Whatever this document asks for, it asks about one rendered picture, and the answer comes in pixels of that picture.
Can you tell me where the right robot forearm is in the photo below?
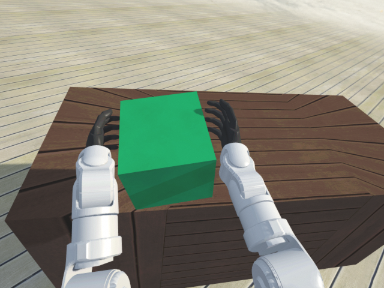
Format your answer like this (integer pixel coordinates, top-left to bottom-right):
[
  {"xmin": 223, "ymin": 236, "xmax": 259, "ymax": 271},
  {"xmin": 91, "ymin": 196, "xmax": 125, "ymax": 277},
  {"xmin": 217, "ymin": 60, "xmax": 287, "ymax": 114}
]
[{"xmin": 219, "ymin": 143, "xmax": 325, "ymax": 288}]

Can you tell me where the robot right upper arm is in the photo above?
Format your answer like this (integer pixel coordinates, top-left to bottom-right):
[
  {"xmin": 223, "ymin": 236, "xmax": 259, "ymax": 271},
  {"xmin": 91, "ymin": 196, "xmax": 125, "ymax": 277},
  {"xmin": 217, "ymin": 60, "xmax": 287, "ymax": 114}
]
[{"xmin": 252, "ymin": 248, "xmax": 324, "ymax": 288}]

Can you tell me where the robot right hand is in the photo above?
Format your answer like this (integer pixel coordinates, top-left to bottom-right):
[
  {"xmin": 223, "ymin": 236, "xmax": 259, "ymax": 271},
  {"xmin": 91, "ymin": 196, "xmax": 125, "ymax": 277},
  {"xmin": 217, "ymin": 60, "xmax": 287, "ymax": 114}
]
[{"xmin": 205, "ymin": 99, "xmax": 241, "ymax": 148}]

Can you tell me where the robot left hand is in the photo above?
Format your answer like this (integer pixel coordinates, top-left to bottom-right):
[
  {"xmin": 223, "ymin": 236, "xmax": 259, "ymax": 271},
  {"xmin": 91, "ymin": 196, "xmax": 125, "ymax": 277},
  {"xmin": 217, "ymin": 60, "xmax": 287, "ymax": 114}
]
[{"xmin": 86, "ymin": 109, "xmax": 120, "ymax": 150}]

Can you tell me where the left robot forearm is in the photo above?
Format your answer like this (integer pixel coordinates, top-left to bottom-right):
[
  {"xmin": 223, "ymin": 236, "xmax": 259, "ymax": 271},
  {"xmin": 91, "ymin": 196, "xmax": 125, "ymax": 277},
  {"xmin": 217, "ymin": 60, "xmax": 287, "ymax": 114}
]
[{"xmin": 61, "ymin": 145, "xmax": 122, "ymax": 288}]

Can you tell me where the pedestal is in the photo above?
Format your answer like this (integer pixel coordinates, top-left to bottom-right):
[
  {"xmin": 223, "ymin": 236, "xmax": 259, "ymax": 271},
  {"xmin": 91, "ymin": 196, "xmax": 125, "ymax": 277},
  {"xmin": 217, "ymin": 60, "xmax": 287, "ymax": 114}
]
[{"xmin": 5, "ymin": 87, "xmax": 384, "ymax": 288}]

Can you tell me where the robot left upper arm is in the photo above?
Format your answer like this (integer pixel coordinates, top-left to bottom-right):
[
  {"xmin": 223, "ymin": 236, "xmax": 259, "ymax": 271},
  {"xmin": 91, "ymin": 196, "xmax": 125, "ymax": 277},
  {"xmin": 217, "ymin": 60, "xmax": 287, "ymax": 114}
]
[{"xmin": 65, "ymin": 269, "xmax": 131, "ymax": 288}]

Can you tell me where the carton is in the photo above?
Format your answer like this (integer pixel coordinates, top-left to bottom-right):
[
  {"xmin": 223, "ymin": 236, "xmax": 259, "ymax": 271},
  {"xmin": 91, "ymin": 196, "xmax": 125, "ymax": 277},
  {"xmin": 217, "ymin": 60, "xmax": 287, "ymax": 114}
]
[{"xmin": 118, "ymin": 91, "xmax": 217, "ymax": 209}]

